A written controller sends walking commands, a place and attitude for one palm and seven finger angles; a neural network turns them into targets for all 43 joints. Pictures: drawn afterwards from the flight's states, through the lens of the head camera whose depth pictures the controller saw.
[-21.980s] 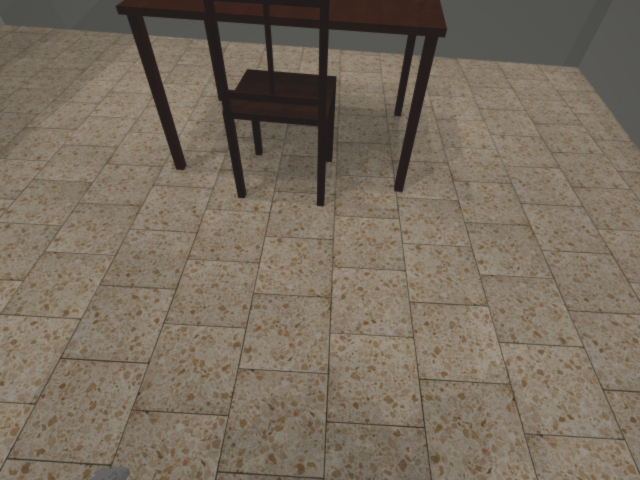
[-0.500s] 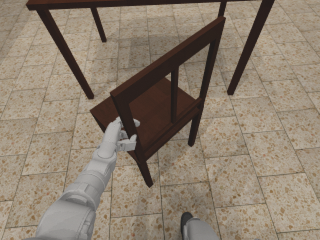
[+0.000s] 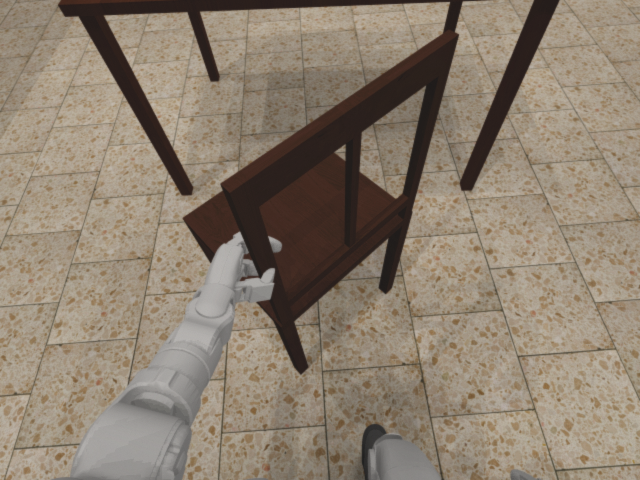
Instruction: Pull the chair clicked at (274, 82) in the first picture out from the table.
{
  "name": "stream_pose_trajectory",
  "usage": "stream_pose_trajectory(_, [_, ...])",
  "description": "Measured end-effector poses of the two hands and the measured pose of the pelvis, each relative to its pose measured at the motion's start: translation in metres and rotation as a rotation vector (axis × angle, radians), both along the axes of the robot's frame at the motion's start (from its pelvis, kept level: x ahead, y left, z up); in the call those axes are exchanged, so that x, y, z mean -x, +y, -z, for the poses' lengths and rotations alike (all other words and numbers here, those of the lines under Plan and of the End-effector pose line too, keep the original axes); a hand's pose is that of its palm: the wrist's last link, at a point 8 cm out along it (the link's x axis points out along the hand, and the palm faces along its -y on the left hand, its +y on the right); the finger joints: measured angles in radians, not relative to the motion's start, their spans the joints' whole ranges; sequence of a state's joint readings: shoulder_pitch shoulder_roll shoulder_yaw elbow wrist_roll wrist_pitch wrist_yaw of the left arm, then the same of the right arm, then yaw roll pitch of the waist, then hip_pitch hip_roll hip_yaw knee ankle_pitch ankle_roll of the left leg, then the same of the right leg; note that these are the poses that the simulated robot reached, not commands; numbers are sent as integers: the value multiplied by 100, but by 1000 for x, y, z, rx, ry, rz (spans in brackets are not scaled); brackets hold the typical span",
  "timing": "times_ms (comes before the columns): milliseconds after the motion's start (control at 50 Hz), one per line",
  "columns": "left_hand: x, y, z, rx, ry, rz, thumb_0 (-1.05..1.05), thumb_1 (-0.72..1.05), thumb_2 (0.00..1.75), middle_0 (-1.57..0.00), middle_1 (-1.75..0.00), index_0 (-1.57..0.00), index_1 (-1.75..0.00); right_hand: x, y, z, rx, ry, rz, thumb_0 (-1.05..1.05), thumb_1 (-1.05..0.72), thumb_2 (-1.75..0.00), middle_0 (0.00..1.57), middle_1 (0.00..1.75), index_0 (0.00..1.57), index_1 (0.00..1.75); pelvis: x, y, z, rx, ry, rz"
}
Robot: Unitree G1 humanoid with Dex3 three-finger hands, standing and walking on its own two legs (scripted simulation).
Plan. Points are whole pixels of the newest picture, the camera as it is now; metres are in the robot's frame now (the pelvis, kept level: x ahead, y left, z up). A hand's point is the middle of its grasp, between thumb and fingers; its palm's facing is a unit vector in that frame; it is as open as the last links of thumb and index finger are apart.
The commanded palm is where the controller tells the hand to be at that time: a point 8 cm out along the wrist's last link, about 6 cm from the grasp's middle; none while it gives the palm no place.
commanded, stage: step backward, pulling the chair out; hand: left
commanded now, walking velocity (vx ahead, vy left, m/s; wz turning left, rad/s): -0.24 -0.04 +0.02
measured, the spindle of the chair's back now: (351, 198) +0.54 -0.05 -0.07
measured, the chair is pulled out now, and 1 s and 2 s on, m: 0.45 0.45 0.45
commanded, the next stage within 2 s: none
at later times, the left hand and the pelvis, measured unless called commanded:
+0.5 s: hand (265, 282) +0.37 +0.09 -0.05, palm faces -0.16 -0.96 -0.25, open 6.4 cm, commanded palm +0.38 +0.14 -0.04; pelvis +0.00 +0.00 +0.00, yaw +0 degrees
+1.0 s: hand (265, 282) +0.37 +0.09 -0.05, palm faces -0.15 -0.96 -0.24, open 6.3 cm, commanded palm +0.38 +0.14 -0.04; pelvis +0.00 +0.00 +0.00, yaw +0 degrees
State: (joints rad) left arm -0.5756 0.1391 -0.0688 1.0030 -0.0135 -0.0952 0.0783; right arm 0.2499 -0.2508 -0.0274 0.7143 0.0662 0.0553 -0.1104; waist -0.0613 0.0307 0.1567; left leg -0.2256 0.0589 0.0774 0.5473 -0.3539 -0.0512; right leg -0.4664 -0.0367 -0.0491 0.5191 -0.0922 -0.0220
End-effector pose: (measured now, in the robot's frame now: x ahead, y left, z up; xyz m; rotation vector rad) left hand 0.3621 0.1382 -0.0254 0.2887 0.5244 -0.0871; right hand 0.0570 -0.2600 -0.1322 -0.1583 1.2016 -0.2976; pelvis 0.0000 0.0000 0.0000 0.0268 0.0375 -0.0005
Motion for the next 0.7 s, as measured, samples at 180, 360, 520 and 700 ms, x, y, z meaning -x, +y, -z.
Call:
stream_pose_trajectory(180, [-1,1,0,7,8,-1,9,62,85,-13,-127,-40,-126,-3,3,-1,-1,0,-3,1,-90,-90,20,30,20,30,2,4,-1,3,3,-3])
stream_pose_trajectory(360, [-1,1,0,6,3,13,9,62,84,-13,-127,-40,-126,-3,9,-1,-8,-1,-3,1,-90,-90,20,30,20,30,-1,4,0,1,-3,1])
stream_pose_trajectory(520, [-1,1,0,4,2,-2,9,61,86,-14,-127,-41,-127,-3,5,4,-15,3,-6,1,-90,-90,20,30,20,30,0,-1,1,2,0,-6])
stream_pose_trajectory(700, [0,0,0,9,5,-9,9,63,84,-13,-127,-40,-127,1,0,-3,9,-2,-1,1,-90,-90,20,30,20,30,3,3,-1,0,3,1])
